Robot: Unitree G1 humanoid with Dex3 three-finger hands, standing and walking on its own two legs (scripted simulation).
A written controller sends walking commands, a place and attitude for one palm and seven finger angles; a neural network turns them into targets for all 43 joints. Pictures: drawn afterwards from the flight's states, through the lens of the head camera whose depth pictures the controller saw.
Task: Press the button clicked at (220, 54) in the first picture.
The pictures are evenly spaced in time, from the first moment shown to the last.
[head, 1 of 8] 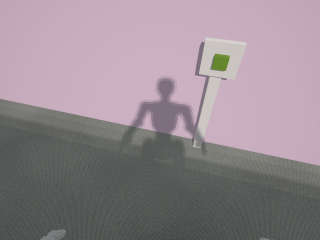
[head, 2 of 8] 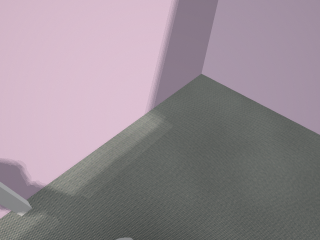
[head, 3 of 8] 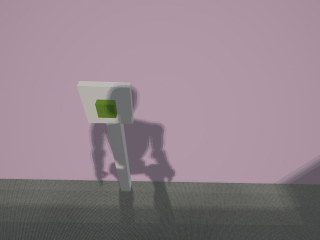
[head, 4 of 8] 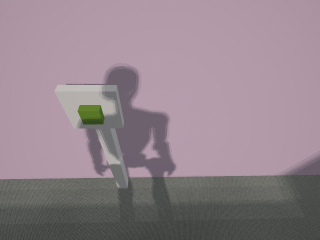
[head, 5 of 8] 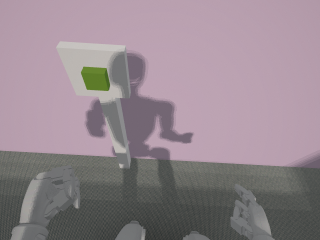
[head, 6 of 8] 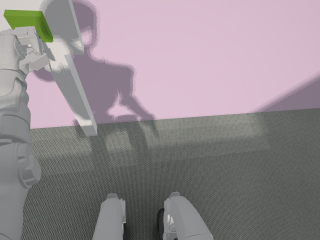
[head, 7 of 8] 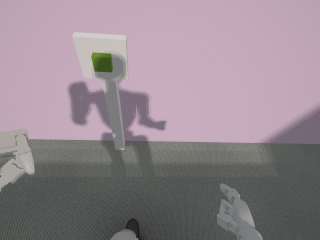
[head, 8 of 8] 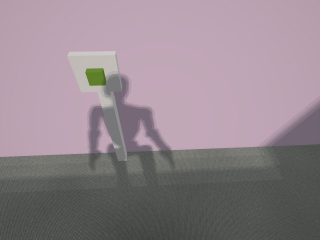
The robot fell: no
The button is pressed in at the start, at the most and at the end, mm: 0 10 0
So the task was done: yes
